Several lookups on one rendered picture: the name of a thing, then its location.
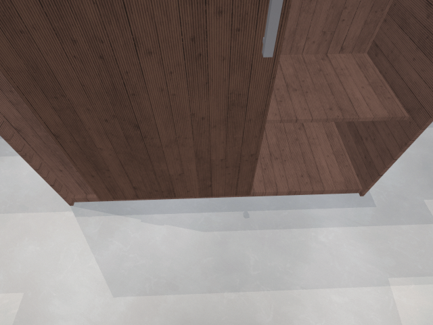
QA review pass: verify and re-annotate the wardrobe door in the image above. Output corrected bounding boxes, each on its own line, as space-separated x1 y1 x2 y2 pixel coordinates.
0 71 95 195
0 0 292 200

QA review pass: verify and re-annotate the handle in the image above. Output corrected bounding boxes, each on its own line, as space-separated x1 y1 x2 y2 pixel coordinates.
262 0 283 58

